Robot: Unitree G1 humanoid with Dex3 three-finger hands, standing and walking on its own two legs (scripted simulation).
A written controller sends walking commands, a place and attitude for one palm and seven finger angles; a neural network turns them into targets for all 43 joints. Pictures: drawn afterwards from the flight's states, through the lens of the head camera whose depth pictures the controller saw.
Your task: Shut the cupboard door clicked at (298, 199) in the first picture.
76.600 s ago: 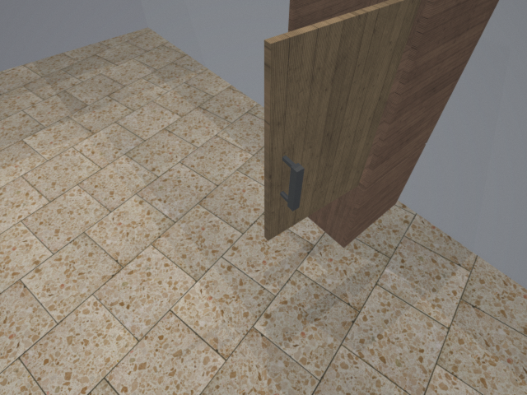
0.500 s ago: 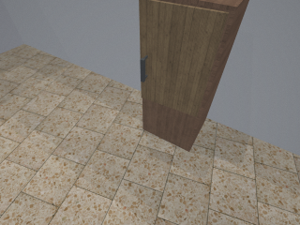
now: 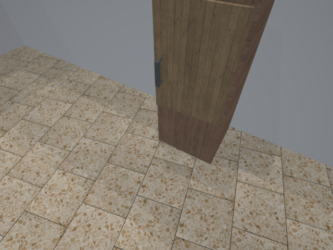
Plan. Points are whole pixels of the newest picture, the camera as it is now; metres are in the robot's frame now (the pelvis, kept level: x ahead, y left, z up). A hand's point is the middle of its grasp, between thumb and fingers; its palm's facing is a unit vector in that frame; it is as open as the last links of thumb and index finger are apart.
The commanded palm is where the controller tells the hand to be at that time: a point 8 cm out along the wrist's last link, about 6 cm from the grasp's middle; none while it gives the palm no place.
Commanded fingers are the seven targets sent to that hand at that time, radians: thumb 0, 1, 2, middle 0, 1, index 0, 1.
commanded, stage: look to check the result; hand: left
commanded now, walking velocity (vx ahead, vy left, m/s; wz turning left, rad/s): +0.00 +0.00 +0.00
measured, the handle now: (159, 72) +0.92 +0.08 -0.10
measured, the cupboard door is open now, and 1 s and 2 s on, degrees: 4 4 4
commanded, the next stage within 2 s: walk to a spot facing it in 0.22 s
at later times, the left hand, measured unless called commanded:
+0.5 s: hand out of the picture +0.03 +0.18 -0.18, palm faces +0.06 -0.97 -0.23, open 7.3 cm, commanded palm none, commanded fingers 0.00 0.90 0.90 -0.20 -0.30 -0.20 -0.30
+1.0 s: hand out of the picture +0.03 +0.24 -0.16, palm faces +0.33 -0.91 -0.26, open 7.4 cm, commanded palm none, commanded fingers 0.00 0.90 0.90 -0.20 -0.30 -0.20 -0.30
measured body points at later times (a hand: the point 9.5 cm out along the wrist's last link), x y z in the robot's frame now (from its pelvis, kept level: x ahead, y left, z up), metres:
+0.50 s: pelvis +0.01 -0.01 +0.00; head +0.02 -0.01 +0.45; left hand +0.03 +0.23 -0.16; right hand +0.03 -0.25 -0.16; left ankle +0.02 +0.11 -0.74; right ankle +0.00 -0.12 -0.74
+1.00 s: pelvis +0.00 +0.00 +0.00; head +0.05 +0.03 +0.44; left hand +0.02 +0.29 -0.14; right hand +0.12 -0.22 -0.15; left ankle +0.02 +0.10 -0.74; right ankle +0.03 -0.15 -0.69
